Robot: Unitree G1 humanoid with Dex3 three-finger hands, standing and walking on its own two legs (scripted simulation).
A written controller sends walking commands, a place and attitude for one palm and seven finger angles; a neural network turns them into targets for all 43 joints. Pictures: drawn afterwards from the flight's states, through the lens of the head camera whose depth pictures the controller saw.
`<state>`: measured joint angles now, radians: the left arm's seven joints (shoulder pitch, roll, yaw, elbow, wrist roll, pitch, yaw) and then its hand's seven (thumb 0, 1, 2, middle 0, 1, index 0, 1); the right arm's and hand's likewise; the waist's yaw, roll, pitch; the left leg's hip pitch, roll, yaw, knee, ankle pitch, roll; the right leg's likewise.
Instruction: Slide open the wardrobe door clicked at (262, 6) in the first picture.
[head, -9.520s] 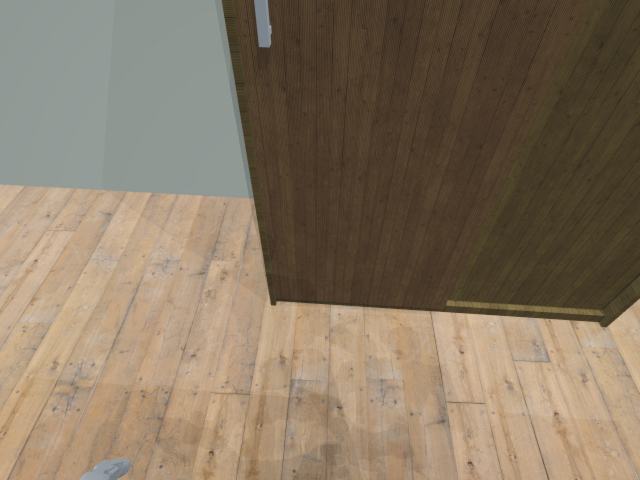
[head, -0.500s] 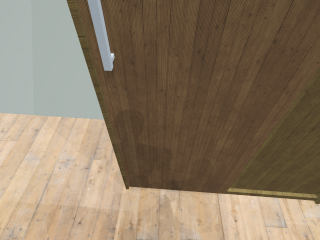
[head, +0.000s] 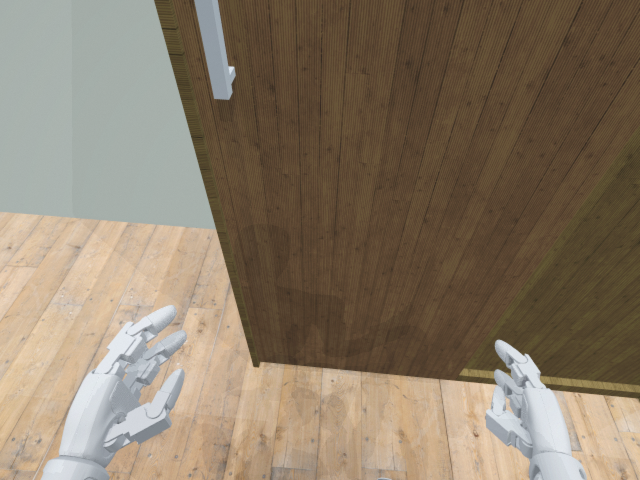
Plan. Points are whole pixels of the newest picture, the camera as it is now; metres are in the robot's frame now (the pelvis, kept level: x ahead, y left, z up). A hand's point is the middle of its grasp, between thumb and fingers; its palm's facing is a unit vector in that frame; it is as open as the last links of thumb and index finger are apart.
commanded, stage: raise the hand with hooked fingers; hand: left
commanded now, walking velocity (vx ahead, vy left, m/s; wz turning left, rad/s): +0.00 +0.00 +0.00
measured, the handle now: (213, 10) +0.53 +0.16 +0.32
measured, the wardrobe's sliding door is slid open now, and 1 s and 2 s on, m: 0.00 0.00 0.00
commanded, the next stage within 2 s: move the hooked fingers beside the handle in 1.74 s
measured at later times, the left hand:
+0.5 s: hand (77, 316) +0.24 +0.25 +0.15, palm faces +0.03 -1.00 -0.09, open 11.3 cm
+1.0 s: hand out of the picture +0.27 +0.29 +0.26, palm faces +0.06 -0.99 -0.14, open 13.8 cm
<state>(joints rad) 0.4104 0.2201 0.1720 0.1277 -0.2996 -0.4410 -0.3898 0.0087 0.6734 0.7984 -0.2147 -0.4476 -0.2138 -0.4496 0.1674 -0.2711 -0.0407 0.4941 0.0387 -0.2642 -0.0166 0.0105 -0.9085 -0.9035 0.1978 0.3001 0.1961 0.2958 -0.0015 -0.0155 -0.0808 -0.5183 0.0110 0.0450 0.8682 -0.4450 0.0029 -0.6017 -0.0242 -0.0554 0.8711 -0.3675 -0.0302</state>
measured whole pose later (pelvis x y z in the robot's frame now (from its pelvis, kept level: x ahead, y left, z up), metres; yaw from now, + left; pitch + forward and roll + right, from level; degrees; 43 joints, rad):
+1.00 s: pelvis +0.02 +0.01 +0.04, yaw +3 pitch -4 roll -1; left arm -0.10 0.49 0.46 -0.07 -0.35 0.26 -0.46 0.00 -0.45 0.32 -0.30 -1.17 -0.29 -1.17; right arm 0.19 -0.25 0.12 0.59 0.08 -0.24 -0.08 0.01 -0.91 -0.90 0.20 0.30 0.20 0.30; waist 0.08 0.06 -0.01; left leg -0.12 -0.01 0.00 0.49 -0.30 0.02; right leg -0.16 -0.02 -0.10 0.46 -0.22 -0.01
